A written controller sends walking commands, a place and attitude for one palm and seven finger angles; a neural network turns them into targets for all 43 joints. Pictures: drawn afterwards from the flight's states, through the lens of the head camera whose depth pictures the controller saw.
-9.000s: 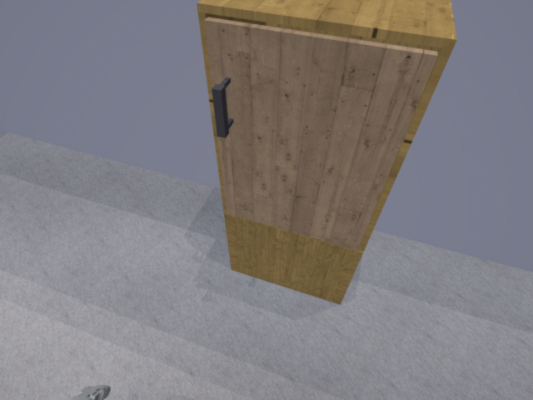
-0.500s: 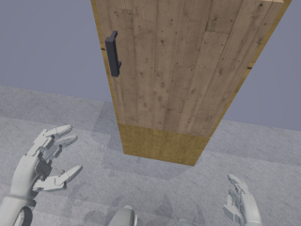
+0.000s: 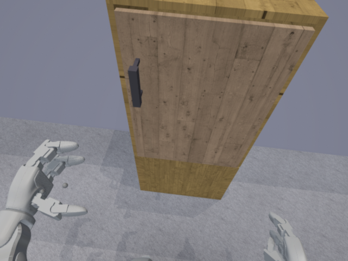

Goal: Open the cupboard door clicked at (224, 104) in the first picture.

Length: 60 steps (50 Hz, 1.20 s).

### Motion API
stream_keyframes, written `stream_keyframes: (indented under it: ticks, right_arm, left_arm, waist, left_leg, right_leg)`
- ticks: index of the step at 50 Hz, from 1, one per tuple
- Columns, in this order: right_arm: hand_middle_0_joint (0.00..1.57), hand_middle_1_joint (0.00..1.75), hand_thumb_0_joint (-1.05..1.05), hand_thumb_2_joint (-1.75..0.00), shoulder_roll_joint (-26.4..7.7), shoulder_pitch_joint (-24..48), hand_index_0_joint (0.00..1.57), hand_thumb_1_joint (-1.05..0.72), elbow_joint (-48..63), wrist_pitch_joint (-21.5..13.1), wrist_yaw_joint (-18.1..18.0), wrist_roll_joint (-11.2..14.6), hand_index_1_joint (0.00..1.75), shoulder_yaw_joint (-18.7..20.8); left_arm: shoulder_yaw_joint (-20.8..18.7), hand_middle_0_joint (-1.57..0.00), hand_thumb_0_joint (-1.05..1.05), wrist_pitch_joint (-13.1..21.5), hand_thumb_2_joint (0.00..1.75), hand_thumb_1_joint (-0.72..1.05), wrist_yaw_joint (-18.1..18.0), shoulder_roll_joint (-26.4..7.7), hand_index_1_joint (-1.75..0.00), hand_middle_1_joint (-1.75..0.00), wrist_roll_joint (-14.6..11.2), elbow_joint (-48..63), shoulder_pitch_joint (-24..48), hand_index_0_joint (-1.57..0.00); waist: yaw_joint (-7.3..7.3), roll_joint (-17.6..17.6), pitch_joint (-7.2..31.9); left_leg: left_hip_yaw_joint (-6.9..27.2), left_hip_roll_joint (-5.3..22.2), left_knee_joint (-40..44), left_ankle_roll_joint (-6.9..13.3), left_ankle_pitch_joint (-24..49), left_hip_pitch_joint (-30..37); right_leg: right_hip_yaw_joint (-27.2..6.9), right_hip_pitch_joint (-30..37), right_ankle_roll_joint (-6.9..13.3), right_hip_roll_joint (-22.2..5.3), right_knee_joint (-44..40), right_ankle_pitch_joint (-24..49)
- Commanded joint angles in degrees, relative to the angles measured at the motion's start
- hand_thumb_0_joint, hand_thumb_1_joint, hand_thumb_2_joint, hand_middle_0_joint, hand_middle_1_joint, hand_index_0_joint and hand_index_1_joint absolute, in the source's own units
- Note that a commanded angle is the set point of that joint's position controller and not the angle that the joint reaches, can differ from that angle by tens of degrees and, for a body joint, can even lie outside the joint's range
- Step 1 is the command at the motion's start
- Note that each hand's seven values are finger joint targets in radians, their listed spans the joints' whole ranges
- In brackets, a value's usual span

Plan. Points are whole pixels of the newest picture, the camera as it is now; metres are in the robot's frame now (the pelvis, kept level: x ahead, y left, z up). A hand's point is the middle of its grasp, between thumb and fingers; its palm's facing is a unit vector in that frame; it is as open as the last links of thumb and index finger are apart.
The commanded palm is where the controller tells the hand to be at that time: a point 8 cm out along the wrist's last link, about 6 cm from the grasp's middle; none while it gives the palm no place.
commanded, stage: raise the hand with hooked fingers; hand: left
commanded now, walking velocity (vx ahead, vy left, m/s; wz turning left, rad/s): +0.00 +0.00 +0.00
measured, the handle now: (137, 83) +0.53 +0.14 +0.11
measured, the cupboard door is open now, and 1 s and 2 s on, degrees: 0 0 0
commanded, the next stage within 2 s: move the hooked fingers beside the handle in 0.94 s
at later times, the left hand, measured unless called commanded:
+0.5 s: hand (38, 147) +0.29 +0.29 +0.13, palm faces +0.01 -1.00 -0.05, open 14.0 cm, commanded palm +0.25 +0.33 +0.13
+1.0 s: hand (64, 150) +0.29 +0.24 +0.12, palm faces -0.01 -1.00 -0.04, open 14.0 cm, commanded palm +0.26 +0.29 +0.13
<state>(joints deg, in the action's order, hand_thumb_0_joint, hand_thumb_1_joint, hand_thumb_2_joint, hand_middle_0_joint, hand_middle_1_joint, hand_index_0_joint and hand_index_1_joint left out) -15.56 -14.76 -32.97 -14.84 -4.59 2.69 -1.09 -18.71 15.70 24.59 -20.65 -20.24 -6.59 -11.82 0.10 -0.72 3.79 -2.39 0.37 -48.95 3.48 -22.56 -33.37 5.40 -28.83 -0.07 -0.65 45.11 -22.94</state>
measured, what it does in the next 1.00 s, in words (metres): stands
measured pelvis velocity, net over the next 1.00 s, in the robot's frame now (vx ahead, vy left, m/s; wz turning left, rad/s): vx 0.01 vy -0.03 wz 0.00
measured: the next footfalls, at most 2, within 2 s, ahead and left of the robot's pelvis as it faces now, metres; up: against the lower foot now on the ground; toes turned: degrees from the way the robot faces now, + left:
none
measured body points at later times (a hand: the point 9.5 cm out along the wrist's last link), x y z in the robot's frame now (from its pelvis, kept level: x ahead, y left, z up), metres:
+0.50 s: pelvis +0.00 +0.00 +0.02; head +0.01 +0.01 +0.47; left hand +0.28 +0.34 +0.13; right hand +0.16 -0.23 -0.05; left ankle +0.02 +0.07 -0.70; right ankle +0.00 -0.13 -0.70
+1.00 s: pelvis +0.01 -0.03 +0.02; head +0.02 -0.04 +0.47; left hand +0.29 +0.30 +0.13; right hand +0.17 -0.28 -0.06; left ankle +0.02 +0.07 -0.70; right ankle +0.00 -0.13 -0.70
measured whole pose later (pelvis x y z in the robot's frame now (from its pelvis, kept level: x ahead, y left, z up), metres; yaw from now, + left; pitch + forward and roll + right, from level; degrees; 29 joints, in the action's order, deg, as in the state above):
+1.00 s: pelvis +0.01 -0.03 +0.02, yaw +0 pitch +3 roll -1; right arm -16.2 -15.1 -33.8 -11.8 -5.6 3.5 -2.9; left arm -24.3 7.0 30.8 -25.5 -19.8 -23.9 5.3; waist 0.5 -2.2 2.1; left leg -1.9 0.9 -37.9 1.3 -17.7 -23.7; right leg 5.6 -20.1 1.9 0.5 35.9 -19.3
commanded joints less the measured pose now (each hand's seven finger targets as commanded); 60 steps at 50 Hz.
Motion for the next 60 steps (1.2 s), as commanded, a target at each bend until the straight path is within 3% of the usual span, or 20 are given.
stream_keyframes:
  ticks: [1,4,7,13,15,19,20,22,24,25,28,32,36,38,44,45,47,52,56,60]
  right_arm:
    - [0.20,0.30,0.00,-0.90,-8.0,2.4,0.20,-0.90,7.9,-2.7,-0.5,0.5,0.30,2.0]
    - [0.20,0.30,0.00,-0.90,-8.4,2.8,0.20,-0.90,8.4,-1.9,-0.9,1.0,0.30,1.9]
    - [0.20,0.30,0.00,-0.90,-8.8,3.1,0.20,-0.90,9.5,-1.3,-1.2,1.1,0.30,1.6]
    - [0.20,0.30,0.00,-0.90,-8.2,3.2,0.20,-0.90,9.1,-1.6,-1.4,0.4,0.30,0.7]
    - [0.20,0.30,0.00,-0.90,-8.5,3.1,0.20,-0.90,8.2,-1.5,-1.5,0.2,0.30,0.7]
    - [0.20,0.30,0.00,-0.90,-8.6,3.2,0.20,-0.90,7.5,-0.8,-2.0,0.9,0.30,0.6]
    - [0.20,0.30,0.00,-0.90,-8.8,3.2,0.20,-0.90,7.5,-0.5,-2.1,1.0,0.30,0.6]
    - [0.20,0.30,0.00,-0.90,-9.0,3.2,0.20,-0.90,7.7,-0.3,-2.2,1.3,0.30,0.6]
    - [0.20,0.30,0.00,-0.90,-9.1,3.0,0.20,-0.90,8.3,-0.4,-2.0,1.2,0.30,0.7]
    - [0.20,0.30,0.00,-0.90,-9.0,2.7,0.20,-0.90,8.4,-0.5,-1.8,1.1,0.30,0.8]
    - [0.20,0.30,0.00,-0.90,-9.2,2.5,0.20,-0.90,8.7,-0.6,-1.1,0.8,0.30,1.2]
    - [0.20,0.30,0.00,-0.90,-8.9,2.4,0.20,-0.90,8.4,-0.7,-0.8,0.6,0.30,1.2]
    - [0.20,0.30,0.00,-0.90,-8.7,2.0,0.20,-0.90,8.0,-0.8,-1.1,0.5,0.30,1.4]
    - [0.20,0.30,0.00,-0.90,-8.6,2.0,0.20,-0.90,7.8,-0.6,-1.2,0.7,0.30,1.4]
    - [0.20,0.30,0.00,-0.90,-8.8,2.4,0.20,-0.90,7.4,-0.4,-1.8,1.1,0.30,1.4]
    - [0.20,0.30,0.00,-0.90,-8.9,2.3,0.20,-0.90,7.2,-0.4,-1.8,1.0,0.30,1.4]
    - [0.20,0.30,0.00,-0.90,-8.6,2.6,0.20,-0.90,7.5,-0.4,-1.8,1.1,0.30,1.4]
    - [0.20,0.30,0.00,-0.90,-8.2,2.9,0.20,-0.90,7.5,-0.7,-1.7,0.9,0.30,1.4]
    - [0.20,0.30,0.00,-0.90,-8.2,2.6,0.20,-0.90,6.5,-0.3,-2.1,1.1,0.30,1.3]
    - [0.20,0.30,0.00,-0.90,-8.8,1.9,0.20,-0.90,5.7,0.3,-2.3,1.2,0.30,1.3]
  left_arm:
    - [-6.4,-0.30,0.00,2.0,0.31,-0.48,-1.2,-11.6,-1.18,-1.18,-1.5,9.1,12.6,-0.30]
    - [-5.3,-0.30,0.00,-3.1,0.30,-0.50,0.7,-11.9,-1.20,-1.20,-0.5,3.0,14.4,-0.30]
    - [-5.7,-0.30,0.00,-6.3,0.30,-0.50,2.9,-14.0,-1.20,-1.20,-0.2,2.9,19.0,-0.30]
    - [-10.0,-0.30,0.00,-3.5,0.30,-0.50,2.0,-19.0,-1.20,-1.20,-0.7,7.3,28.0,-0.30]
    - [-11.5,-0.30,0.00,-3.1,0.30,-0.50,1.8,-20.6,-1.20,-1.20,-0.7,5.2,28.6,-0.30]
    - [-10.0,-0.30,0.00,-5.7,0.30,-0.50,3.9,-19.6,-1.20,-1.20,-0.4,-1.9,31.0,-0.30]
    - [-10.0,-0.30,0.00,-6.7,0.30,-0.50,4.6,-20.0,-1.20,-1.20,-0.4,-3.8,31.3,-0.30]
    - [-9.7,-0.30,0.00,-8.2,0.30,-0.50,5.7,-20.8,-1.20,-1.20,-0.2,-5.1,33.2,-0.30]
    - [-8.6,-0.30,0.00,-9.0,0.30,-0.50,6.6,-19.4,-1.20,-1.20,-0.3,-6.5,31.0,-0.30]
    - [-8.9,-0.30,0.00,-8.8,0.30,-0.50,7.0,-19.2,-1.20,-1.20,-0.8,-6.5,30.0,-0.30]
    - [-10.5,-0.30,0.00,-7.4,0.30,-0.50,7.0,-20.6,-1.20,-1.20,-1.2,-3.7,29.4,-0.30]
    - [-12.5,-0.30,0.00,-5.1,0.30,-0.50,5.3,-22.1,-1.20,-1.20,-1.4,-2.0,31.0,-0.30]
    - [-13.8,-0.30,0.00,-4.1,0.30,-0.50,4.1,-23.1,-1.20,-1.20,-0.8,-1.8,31.1,-0.30]
    - [-12.1,-0.30,0.00,-4.3,0.30,-0.50,4.4,-21.3,-1.20,-1.20,-0.6,-2.4,30.7,-0.30]
    - [-10.3,-0.30,0.00,-5.3,0.30,-0.50,6.2,-19.8,-1.20,-1.20,-1.3,-5.6,31.2,-0.30]
    - [-10.6,-0.30,0.00,-5.3,0.30,-0.50,6.2,-20.5,-1.20,-1.20,-1.4,-5.7,31.4,-0.30]
    - [-11.3,-0.30,0.00,-4.9,0.30,-0.50,6.1,-21.2,-1.20,-1.20,-1.2,-5.4,31.6,-0.30]
    - [-12.6,-0.30,0.00,-3.3,0.30,-0.50,5.2,-21.7,-1.20,-1.20,-1.5,-4.2,30.6,-0.30]
    - [-11.1,-0.30,0.00,-3.1,0.30,-0.50,5.2,-21.1,-1.20,-1.20,-1.5,-6.6,35.5,-0.30]
    - [-11.7,-0.30,0.00,-3.5,0.30,-0.50,5.9,-23.1,-1.20,-1.20,-0.8,-11.3,37.5,-0.30]
  waist:
    - [0.11,-8.4,8.5]
    - [-0.07,-5.9,6.0]
    - [0.10,-4.0,8.0]
    - [0.37,-7.6,11.3]
    - [0.54,-6.3,10.7]
    - [-0.22,-6.9,7.6]
    - [0.16,-6.6,7.1]
    - [0.07,-7.1,7.6]
    - [0.24,-4.8,8.3]
    - [0.44,-2.8,9.2]
    - [0.81,-3.3,11.8]
    - [0.86,-5.5,10.1]
    - [0.96,-5.9,11.2]
    - [0.43,-6.5,10.5]
    - [-0.40,-3.1,8.8]
    - [-0.20,-1.8,9.1]
    - [0.10,-3.7,9.7]
    - [0.59,-2.9,12.2]
    - [-0.80,-2.4,9.5]
    - [-0.78,-1.4,9.4]
  left_leg:
    - [7.7,1.6,12.4,-3.6,13.9,14.1]
    - [8.0,1.6,14.4,-3.4,8.2,12.6]
    - [8.0,1.4,15.0,-3.1,10.2,14.2]
    - [9.3,1.8,16.5,-4.0,13.6,20.8]
    - [9.0,1.7,16.8,-3.9,14.1,20.7]
    - [9.0,1.6,18.6,-3.6,9.5,19.6]
    - [8.5,1.2,18.7,-3.4,9.3,18.9]
    - [8.3,1.0,18.8,-3.2,9.9,19.1]
    - [8.3,0.9,18.5,-2.9,11.0,19.2]
    - [7.7,0.7,17.9,-2.6,13.7,19.5]
    - [6.9,0.6,17.0,-2.5,17.5,20.7]
    - [6.3,0.4,17.5,-2.5,16.2,20.5]
    - [5.1,0.1,17.1,-2.1,17.1,20.2]
    - [4.6,0.0,16.8,-1.9,16.4,20.3]
    - [3.7,-0.4,15.8,-1.4,14.7,18.0]
    - [3.5,-0.4,15.5,-1.3,15.0,17.8]
    - [3.6,-0.6,15.6,-1.4,14.8,17.7]
    - [2.9,-0.7,14.8,-1.2,17.2,18.0]
    - [2.6,-0.7,14.4,-1.1,15.2,16.8]
    - [2.2,-0.7,13.6,-1.1,15.2,15.0]
  right_leg:
    - [-0.1,0.1,2.0,2.3,-5.8,9.0]
    - [-0.1,0.3,1.8,2.0,-7.7,7.2]
    - [-0.3,2.5,1.8,2.1,-8.8,8.6]
    - [-0.6,3.8,2.3,2.6,-10.0,9.6]
    - [-0.7,5.0,2.5,2.7,-10.9,10.3]
    - [-0.7,4.4,2.2,2.2,-12.4,8.6]
    - [-1.0,5.5,2.4,2.3,-13.1,8.7]
    - [-1.0,5.8,2.3,2.1,-13.4,9.1]
    - [-0.9,5.9,2.3,2.1,-13.5,9.7]
    - [-1.1,7.4,2.4,2.2,-13.9,11.6]
    - [-1.3,7.8,2.2,2.3,-13.3,14.3]
    - [-1.6,7.7,2.4,2.4,-13.7,13.5]
    - [-2.2,9.6,2.2,2.1,-13.9,15.4]
    - [-2.4,8.8,2.0,1.9,-14.2,15.3]
    - [-3.3,8.7,1.4,1.6,-14.9,15.6]
    - [-3.8,9.4,1.4,1.5,-14.8,16.1]
    - [-3.9,9.5,1.4,1.4,-14.7,15.8]
    - [-4.7,12.0,1.0,1.0,-14.0,19.5]
    - [-5.6,9.9,0.5,0.9,-14.7,18.3]
    - [-6.7,10.7,0.2,0.2,-14.4,19.0]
